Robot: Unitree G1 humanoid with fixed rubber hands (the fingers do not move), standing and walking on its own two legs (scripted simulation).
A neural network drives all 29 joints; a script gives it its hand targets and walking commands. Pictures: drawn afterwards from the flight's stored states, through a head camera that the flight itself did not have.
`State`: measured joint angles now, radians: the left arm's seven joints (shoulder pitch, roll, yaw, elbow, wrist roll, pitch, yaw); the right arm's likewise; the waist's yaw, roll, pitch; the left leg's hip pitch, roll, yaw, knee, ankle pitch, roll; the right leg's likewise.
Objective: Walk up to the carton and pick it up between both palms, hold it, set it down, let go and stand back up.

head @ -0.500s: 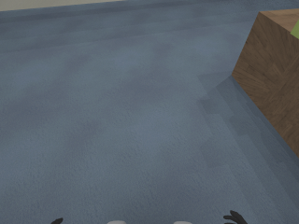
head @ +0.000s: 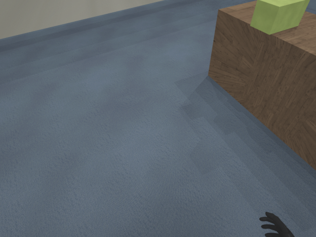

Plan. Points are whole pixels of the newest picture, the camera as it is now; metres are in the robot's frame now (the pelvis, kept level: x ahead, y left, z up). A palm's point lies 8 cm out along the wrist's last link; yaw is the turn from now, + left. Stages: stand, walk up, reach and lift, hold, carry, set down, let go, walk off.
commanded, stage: walk up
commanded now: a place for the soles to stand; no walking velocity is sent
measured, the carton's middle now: (278, 13) +1.39 -0.78 -0.02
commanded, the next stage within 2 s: none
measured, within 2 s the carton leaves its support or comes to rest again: neither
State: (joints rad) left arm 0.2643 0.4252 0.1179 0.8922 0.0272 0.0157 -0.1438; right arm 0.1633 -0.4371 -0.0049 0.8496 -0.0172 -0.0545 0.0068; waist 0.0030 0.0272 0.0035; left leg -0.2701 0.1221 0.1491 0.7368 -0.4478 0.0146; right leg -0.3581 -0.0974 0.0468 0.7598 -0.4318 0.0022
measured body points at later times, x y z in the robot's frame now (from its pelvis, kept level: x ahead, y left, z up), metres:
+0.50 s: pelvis +0.17 +0.02 +0.03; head +0.18 +0.03 +0.48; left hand +0.38 +0.28 -0.08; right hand +0.13 -0.31 -0.07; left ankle +0.16 +0.10 -0.71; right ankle +0.12 -0.14 -0.65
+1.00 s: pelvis +0.36 -0.03 +0.01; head +0.34 -0.04 +0.45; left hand +0.58 +0.21 -0.09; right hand +0.30 -0.36 -0.10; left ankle +0.48 +0.05 -0.67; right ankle +0.30 -0.15 -0.71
